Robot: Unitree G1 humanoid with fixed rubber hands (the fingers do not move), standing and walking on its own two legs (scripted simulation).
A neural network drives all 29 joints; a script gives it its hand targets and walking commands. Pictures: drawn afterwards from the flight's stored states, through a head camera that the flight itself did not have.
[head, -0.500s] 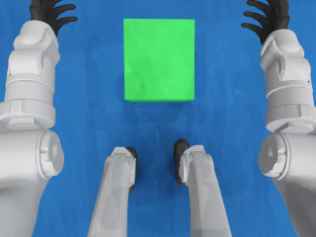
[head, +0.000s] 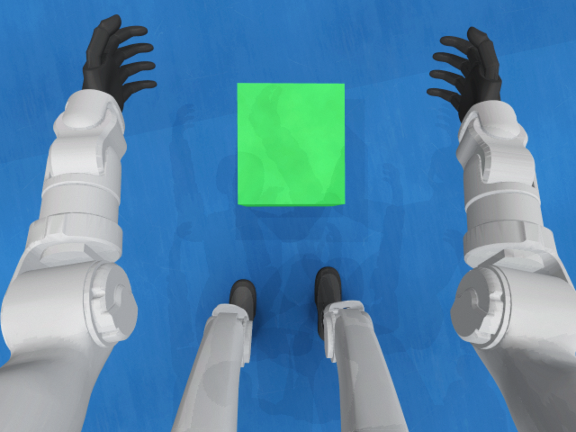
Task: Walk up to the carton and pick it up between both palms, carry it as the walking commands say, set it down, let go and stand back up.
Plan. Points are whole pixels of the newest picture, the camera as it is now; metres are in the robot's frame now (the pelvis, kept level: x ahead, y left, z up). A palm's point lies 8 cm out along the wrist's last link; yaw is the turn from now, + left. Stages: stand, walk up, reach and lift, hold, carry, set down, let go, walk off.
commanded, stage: let go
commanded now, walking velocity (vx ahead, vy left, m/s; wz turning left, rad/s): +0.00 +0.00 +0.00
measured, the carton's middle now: (290, 151) +0.53 -0.01 -0.57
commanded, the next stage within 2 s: stand in 1.24 s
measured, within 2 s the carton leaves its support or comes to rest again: neither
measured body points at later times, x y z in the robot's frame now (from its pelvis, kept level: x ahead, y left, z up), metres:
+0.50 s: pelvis +0.05 +0.00 +0.07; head +0.21 +0.00 +0.50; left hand +0.35 +0.24 -0.02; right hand +0.35 -0.23 -0.02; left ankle +0.05 +0.12 -0.64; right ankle +0.08 -0.12 -0.64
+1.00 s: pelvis +0.07 +0.00 +0.10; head +0.09 +0.00 +0.55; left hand +0.25 +0.23 +0.03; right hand +0.25 -0.23 +0.03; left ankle +0.05 +0.12 -0.64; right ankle +0.08 -0.12 -0.64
